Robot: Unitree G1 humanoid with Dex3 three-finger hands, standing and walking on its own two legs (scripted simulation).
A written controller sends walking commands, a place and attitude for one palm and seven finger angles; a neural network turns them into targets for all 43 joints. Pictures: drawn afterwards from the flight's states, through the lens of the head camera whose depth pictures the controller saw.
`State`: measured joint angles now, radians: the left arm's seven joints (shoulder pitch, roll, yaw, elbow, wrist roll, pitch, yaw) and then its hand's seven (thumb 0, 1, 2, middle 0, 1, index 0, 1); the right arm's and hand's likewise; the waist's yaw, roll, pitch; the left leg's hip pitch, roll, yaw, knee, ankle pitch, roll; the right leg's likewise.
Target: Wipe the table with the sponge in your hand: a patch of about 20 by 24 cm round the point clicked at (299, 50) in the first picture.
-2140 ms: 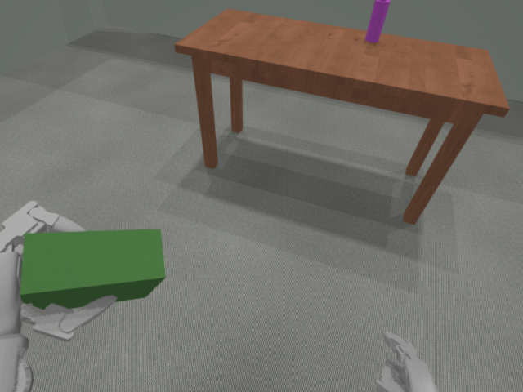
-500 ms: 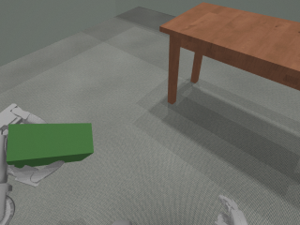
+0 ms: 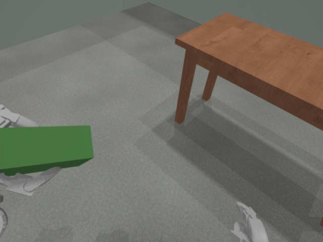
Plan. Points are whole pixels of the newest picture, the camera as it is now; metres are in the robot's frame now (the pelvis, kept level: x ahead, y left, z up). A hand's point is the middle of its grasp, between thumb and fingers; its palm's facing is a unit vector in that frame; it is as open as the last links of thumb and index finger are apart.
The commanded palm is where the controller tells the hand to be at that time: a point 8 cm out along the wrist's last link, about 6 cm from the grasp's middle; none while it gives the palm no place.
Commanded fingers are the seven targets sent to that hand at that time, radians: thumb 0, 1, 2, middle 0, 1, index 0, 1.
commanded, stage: walk to a spot facing it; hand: left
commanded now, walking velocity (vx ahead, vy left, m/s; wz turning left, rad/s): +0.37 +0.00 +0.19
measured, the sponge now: (60, 149) +0.25 +0.21 +0.16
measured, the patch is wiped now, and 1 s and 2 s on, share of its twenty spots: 0.00 0.00 0.00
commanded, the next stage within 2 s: turn to face it in 0.84 s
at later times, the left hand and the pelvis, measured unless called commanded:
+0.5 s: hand (75, 115) +0.32 +0.20 +0.17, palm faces +0.47 -0.75 -0.47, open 10.3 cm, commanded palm +0.25 +0.24 +0.19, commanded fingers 0.00 0.10 1.30 -1.20 -1.60 -1.20 -1.60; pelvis +0.15 -0.06 +0.01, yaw +11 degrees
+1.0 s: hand (49, 79) +0.38 +0.26 +0.21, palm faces +0.63 -0.58 -0.51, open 10.3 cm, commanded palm +0.32 +0.29 +0.19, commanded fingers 0.00 0.10 1.30 -1.20 -1.60 -1.20 -1.60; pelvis +0.28 -0.03 +0.01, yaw +23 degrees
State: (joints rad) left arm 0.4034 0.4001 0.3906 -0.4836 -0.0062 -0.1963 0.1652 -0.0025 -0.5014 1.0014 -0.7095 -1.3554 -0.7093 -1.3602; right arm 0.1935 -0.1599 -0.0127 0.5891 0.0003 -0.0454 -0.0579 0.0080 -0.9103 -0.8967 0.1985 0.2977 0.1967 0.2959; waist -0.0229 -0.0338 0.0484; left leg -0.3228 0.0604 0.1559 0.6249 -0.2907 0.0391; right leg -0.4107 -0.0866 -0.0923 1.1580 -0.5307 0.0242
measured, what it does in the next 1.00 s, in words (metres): walks ahead, turning left: right foot, then left foot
